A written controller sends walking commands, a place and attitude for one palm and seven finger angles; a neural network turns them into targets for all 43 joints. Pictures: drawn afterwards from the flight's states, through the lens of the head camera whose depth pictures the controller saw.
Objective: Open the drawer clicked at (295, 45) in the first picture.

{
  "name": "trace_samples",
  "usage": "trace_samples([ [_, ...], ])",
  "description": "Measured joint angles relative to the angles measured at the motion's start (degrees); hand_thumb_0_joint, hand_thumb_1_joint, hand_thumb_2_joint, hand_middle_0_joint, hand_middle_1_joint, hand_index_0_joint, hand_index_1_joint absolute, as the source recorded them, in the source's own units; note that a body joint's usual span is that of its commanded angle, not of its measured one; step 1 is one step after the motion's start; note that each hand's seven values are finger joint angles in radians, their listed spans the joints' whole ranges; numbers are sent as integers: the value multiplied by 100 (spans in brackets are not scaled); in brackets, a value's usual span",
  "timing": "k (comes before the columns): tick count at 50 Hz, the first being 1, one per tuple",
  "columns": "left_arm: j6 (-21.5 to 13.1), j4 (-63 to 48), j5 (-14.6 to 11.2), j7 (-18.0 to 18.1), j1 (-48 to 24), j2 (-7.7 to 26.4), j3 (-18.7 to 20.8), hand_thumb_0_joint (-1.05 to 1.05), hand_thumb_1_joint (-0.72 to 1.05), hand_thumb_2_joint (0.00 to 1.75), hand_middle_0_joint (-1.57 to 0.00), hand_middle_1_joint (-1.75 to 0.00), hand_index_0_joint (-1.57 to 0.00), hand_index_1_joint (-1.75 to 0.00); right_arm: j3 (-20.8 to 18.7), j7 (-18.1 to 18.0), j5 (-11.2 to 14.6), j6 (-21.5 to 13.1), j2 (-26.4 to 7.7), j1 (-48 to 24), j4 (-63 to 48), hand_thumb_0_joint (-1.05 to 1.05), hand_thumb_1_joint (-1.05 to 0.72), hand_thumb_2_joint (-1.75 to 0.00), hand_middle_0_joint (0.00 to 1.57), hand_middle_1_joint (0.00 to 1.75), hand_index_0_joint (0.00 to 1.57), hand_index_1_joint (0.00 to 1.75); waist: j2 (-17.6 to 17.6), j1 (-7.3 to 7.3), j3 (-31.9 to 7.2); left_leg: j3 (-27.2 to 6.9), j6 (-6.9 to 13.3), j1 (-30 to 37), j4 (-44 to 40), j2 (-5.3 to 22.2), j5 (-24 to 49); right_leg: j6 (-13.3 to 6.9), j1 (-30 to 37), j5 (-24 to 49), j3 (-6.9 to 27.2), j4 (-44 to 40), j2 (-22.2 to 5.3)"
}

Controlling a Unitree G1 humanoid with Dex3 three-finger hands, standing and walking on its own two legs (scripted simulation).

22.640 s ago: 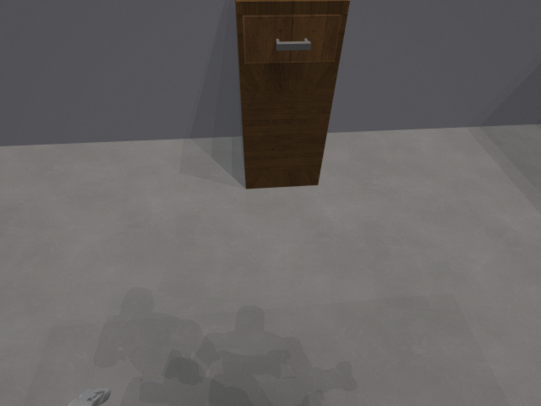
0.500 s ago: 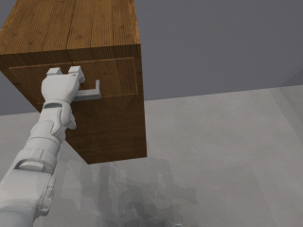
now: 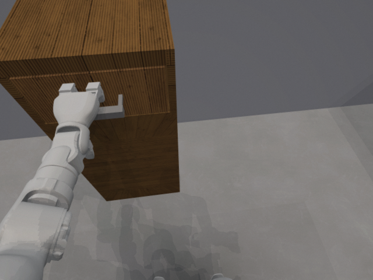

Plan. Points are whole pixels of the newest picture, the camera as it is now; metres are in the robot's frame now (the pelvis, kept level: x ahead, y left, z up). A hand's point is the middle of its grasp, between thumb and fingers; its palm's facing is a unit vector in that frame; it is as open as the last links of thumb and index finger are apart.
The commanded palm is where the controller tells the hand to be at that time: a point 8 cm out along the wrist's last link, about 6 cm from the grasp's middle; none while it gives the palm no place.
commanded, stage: lower the fingers behind the handle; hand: left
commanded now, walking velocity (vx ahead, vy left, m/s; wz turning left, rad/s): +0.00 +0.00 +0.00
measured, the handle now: (99, 106) +0.51 +0.22 +0.03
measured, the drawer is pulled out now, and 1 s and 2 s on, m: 0.00 0.00 0.00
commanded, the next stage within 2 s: lift the fingers back up to retry in 0.52 s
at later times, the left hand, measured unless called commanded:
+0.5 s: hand (87, 119) +0.47 +0.24 +0.04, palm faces -0.02 +0.03 -1.00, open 13.8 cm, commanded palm +0.45 +0.23 +0.06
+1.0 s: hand (85, 116) +0.47 +0.24 +0.05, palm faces -0.04 -0.01 -1.00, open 13.7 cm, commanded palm +0.45 +0.24 +0.12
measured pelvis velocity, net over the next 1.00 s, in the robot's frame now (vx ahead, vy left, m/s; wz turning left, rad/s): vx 0.00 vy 0.00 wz -0.01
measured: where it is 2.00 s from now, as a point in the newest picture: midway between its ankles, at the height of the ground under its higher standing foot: outside the picture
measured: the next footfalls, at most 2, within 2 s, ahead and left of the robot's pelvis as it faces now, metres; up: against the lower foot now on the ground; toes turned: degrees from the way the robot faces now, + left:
none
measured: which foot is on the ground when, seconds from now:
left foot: down 0.00-1.00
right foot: down 0.00-1.00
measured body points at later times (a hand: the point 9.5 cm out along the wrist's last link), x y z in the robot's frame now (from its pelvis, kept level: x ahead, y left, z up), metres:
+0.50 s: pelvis -0.02 +0.00 -0.01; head +0.07 +0.00 +0.43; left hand +0.46 +0.23 +0.09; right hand +0.00 -0.27 -0.13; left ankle -0.02 +0.09 -0.70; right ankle +0.00 -0.11 -0.70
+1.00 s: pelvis +0.00 +0.00 +0.00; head +0.08 +0.00 +0.45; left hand +0.47 +0.23 +0.10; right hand +0.04 -0.27 -0.12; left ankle -0.02 +0.09 -0.70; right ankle +0.00 -0.11 -0.70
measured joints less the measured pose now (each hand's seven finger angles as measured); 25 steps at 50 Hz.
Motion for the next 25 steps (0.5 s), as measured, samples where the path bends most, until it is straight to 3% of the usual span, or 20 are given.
trace_samples([
  [7,268,352,-8,132,-356,-9,-103,0,-49,30,-30,-133,-32,-121,55,22,11,5,-6,4,34,1,-90,-90,20,30,20,30,-2,-69,-26,0,1,-232,153,-8,-6,8,-228,-5,-15,145,-3],
  [13,365,506,-85,-48,-506,80,-103,0,-49,30,-30,-132,-33,-124,134,-13,37,37,-5,67,-11,1,-90,-90,20,30,20,30,0,-156,-19,23,-2,-292,198,10,13,12,-293,29,1,185,15],
  [25,206,468,-91,-232,-586,288,-34,0,-49,30,-28,-133,-32,-123,143,-72,62,-37,-52,244,-71,1,-90,-90,20,30,20,30,18,-212,29,53,-8,-488,333,31,27,16,-491,66,15,303,39],
])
